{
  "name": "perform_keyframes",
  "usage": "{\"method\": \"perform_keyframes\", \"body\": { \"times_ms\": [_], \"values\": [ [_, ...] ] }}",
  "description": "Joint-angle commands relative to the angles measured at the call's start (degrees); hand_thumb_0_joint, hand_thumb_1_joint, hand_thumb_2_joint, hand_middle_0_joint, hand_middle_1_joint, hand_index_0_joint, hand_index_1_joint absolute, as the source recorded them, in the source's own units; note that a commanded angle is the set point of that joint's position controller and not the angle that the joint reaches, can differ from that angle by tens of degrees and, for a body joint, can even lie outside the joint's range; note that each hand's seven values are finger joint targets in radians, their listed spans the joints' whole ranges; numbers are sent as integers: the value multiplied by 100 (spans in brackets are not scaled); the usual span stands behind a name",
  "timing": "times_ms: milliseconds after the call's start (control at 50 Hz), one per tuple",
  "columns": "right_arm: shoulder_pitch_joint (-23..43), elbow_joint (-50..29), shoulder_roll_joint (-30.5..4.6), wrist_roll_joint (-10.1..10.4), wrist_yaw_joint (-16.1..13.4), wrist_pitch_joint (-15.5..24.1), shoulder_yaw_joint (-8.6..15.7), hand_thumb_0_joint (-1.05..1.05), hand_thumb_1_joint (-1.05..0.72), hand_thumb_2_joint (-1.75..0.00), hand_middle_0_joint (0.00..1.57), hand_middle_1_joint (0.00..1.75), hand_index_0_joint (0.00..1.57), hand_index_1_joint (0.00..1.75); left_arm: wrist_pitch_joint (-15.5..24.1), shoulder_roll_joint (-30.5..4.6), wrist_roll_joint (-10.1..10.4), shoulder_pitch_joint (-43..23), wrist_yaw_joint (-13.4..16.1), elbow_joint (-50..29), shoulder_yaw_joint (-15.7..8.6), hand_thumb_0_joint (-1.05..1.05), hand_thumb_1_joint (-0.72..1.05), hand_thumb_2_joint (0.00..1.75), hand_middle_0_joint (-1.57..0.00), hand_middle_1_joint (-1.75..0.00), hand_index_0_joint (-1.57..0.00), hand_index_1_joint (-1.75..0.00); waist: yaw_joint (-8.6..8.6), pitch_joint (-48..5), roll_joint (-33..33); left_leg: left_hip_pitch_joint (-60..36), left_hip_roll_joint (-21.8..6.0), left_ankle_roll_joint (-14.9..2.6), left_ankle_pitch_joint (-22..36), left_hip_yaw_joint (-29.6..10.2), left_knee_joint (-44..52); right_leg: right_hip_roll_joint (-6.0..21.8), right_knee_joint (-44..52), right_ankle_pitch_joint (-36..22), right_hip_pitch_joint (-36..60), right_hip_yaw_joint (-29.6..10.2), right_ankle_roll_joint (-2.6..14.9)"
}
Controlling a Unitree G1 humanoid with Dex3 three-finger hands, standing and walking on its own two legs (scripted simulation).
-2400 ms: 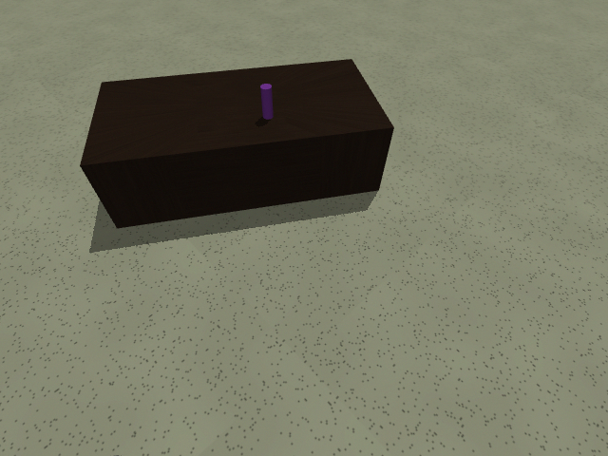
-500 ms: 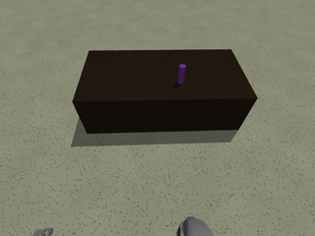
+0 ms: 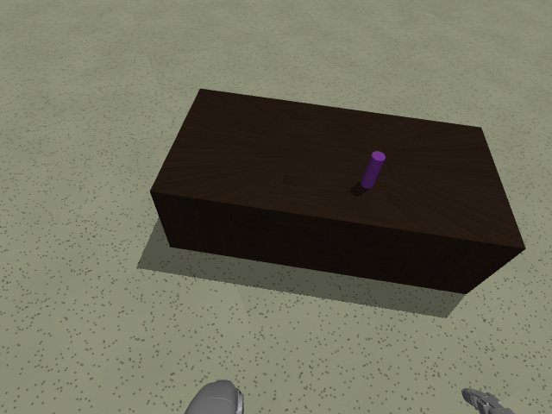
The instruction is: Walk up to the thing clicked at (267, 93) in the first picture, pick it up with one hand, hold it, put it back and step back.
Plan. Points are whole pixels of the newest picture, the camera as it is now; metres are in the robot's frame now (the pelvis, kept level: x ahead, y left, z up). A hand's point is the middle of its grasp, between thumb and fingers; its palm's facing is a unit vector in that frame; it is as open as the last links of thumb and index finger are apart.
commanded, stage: walk up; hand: right
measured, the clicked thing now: (372, 170) +0.87 -0.28 -0.33
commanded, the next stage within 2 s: none
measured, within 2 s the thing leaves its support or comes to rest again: neither
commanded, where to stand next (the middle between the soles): +0.40 -0.03 m, yaw -3 degrees
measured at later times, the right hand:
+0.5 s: hand (466, 399) +0.17 -0.30 -0.13, palm faces +0.07 +0.93 -0.36, open 7.4 cm
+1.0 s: hand (439, 302) +0.33 -0.29 -0.13, palm faces +0.00 +0.91 -0.43, open 7.4 cm
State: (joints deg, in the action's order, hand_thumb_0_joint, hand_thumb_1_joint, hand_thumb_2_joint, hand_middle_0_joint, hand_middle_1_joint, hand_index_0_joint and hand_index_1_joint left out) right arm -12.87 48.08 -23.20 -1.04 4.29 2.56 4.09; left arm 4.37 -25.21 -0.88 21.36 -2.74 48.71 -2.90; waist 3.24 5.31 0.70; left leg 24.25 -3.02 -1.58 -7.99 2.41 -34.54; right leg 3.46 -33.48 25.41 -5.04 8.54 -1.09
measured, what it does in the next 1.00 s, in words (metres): walks ahead: right foot, then left foot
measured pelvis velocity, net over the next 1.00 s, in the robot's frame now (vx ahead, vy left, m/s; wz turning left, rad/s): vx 0.29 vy -0.01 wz -0.05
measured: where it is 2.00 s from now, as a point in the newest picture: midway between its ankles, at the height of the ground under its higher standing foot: (276, 362)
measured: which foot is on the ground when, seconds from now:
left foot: down 0.00-0.54, up 0.56-0.94, down 0.96-1.00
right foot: down 0.00-0.02, up 0.04-0.48, down 0.50-0.98, up 1.00-1.00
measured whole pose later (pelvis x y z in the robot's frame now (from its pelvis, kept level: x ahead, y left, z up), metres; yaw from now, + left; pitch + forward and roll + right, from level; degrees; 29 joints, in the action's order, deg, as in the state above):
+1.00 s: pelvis +0.29 -0.01 +0.00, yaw -3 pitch -3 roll +0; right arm -15.3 52.1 -21.9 -1.6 1.3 2.1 3.2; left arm 1.8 -24.6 0.1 16.8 -0.4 49.5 -1.8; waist 1.0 6.2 2.7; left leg 21.2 -2.0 -0.5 -11.1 2.4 -35.3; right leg 3.0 -41.0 23.7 -13.6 2.3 0.5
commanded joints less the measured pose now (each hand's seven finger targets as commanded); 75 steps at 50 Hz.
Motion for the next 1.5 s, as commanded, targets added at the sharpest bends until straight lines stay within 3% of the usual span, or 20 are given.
{"method": "perform_keyframes", "body": {
  "times_ms": [0,20,100,140,300,460,480,520,540,640,780,860,920,960,1000,1060,1200,1280,1360,1480],
  "values": [
    [-1507,-213,-1964,-168,-210,317,641,0,-90,-90,20,30,20,30,70,-378,93,330,90,-682,-109,0,90,90,-20,-30,-20,-30,-800,-1298,-2385,-3606,-1621,-813,-1717,-3088,1255,-280,-3069,585,-3238,-451,438],
    [-1301,-360,-2054,32,-224,313,660,0,-90,-90,20,30,20,30,-14,-1104,92,289,189,-510,-299,0,90,90,-20,-30,-20,-30,-830,-1309,-1369,-3254,-2139,-1317,-2338,-4293,1893,-352,-3539,741,-3330,-972,495],
    [-581,-466,-1393,150,-319,339,366,0,-90,-90,20,30,20,30,-45,-1145,127,226,151,-206,-290,0,90,90,-20,-30,-20,-30,-370,-211,-619,-1701,-1396,-600,436,-1786,1805,145,-3146,-479,-2748,-1558,373],
    [-548,-449,-1349,132,-310,383,339,0,-90,-90,20,30,20,30,-95,-1018,128,388,108,-120,-292,0,90,90,-20,-30,-20,-30,-290,-202,-803,-1405,-1219,-676,1122,-1237,1806,90,-2988,-685,-2417,-1357,261],
    [-662,-523,-1466,77,-266,378,401,0,-90,-90,20,30,20,30,-141,-870,20,-469,-100,-344,-301,0,90,90,-20,-30,-20,-30,-512,175,-914,-1475,-1105,-1049,-898,-757,2347,303,-1295,-1467,-2664,-974,84],
    [-638,-648,-1313,73,-258,212,315,0,-90,-90,20,30,20,30,108,-898,-8,-171,-20,-106,-372,0,90,90,-20,-30,-20,-30,-177,-438,-164,-1171,-883,-741,449,-286,374,-177,621,-1632,-447,-494,341],
    [-895,-635,-1027,76,-252,208,194,0,-90,-90,20,30,20,30,169,-1121,-15,324,51,29,-481,0,90,90,-20,-30,-20,-30,55,-862,516,-844,-566,-577,355,-64,-805,-65,753,-1381,445,-782,429],
    [-1100,-664,-877,105,-252,160,92,0,-90,-90,20,30,20,30,208,-1835,11,598,146,-95,-630,0,90,90,-20,-30,-20,-30,132,-894,1538,1121,501,-81,-2189,91,-2707,2004,1892,-263,1208,-4330,1277],
    [-878,-565,-1328,26,-319,101,209,0,-90,-90,20,30,20,30,164,-1912,75,362,135,-135,-627,0,90,90,-20,-30,-20,-30,141,-660,1146,1155,119,-66,-2415,-286,-3050,2264,1801,-108,769,-4643,1737],
    [-1013,-182,-1134,107,-215,0,209,0,-90,-90,20,30,20,30,161,-1295,126,-187,199,-291,-416,0,90,90,-20,-30,-20,-30,-258,-134,747,500,-85,0,-1068,-471,-2576,1016,1775,-1741,-545,-2060,1026],
    [-585,-151,-1033,-46,-138,-41,280,0,-90,-90,20,30,20,30,120,-1271,12,-440,173,-551,-419,0,90,90,-20,-30,-20,-30,-240,280,868,231,-293,297,-559,-217,-1190,970,2167,-260,-1403,-1449,1279],
    [-301,-111,-792,-37,-225,48,180,0,-90,-90,20,30,20,30,42,-1199,15,-329,236,-478,-315,0,90,90,-20,-30,-20,-30,-159,-116,662,-534,-139,206,-267,-140,-290,1086,1129,-2514,-1187,-1256,1278],
    [-818,182,-963,-52,-350,153,223,0,-90,-90,20,30,20,30,-85,-962,100,-532,276,-484,-172,0,90,90,-20,-30,-20,-30,-488,-606,-107,-1758,96,-48,335,-100,784,707,-310,-2608,-1462,-986,871],
    [-597,4,-1553,-90,-429,202,281,0,-90,-90,20,30,20,30,-190,-411,213,-54,289,-430,8,0,90,90,-20,-30,-20,-30,-276,-766,-1646,-1968,-1632,-651,513,-2667,1573,-435,-1609,474,-2260,-684,282],
    [-215,-12,-1654,33,-431,127,326,0,-90,-90,20,30,20,30,-296,-979,140,-69,385,-66,-112,0,90,90,-20,-30,-20,-30,-288,-663,-1211,-1381,-1865,-1355,-376,-2825,1602,-68,-2180,858,-1952,-1021,319],
    [87,-60,-1313,-8,-464,98,141,0,-90,-90,20,30,20,30,-283,-944,150,-168,333,128,-137,0,90,90,-20,-30,-20,-30,-221,-609,-1331,-1132,-1112,-892,269,-1482,1385,-22,-1670,462,-1701,-1016,303],
    [630,-45,-1249,75,-438,-97,70,0,-90,-90,20,30,20,30,-206,-686,38,-86,396,645,-101,0,90,90,-20,-30,-20,-30,-117,-879,-983,-726,-971,-745,145,-1045,722,-285,365,-993,-528,-499,191],
    [566,213,-780,172,-412,-165,-81,0,-90,-90,20,30,20,30,-102,-1306,-48,-1175,388,504,-154,0,90,90,-20,-30,-20,-30,-485,-387,385,-873,-6,27,-1361,-332,169,1170,1421,-570,-1541,-2418,939],
    [896,523,-1120,115,-365,-63,-33,0,-90,-90,20,30,20,30,-139,-794,70,-1271,307,671,20,0,90,90,-20,-30,-20,-30,-335,-320,-59,-1212,-619,-222,-1083,-1075,1147,199,886,-685,-1442,-1157,338],
    [958,870,-951,113,-342,-42,-151,0,-90,-90,20,30,20,30,-107,-886,63,-1384,301,909,23,0,90,90,-20,-30,-20,-30,-315,-482,138,-1426,-377,-34,-271,-673,1233,456,1299,-1360,-892,-1447,366]
  ]
}}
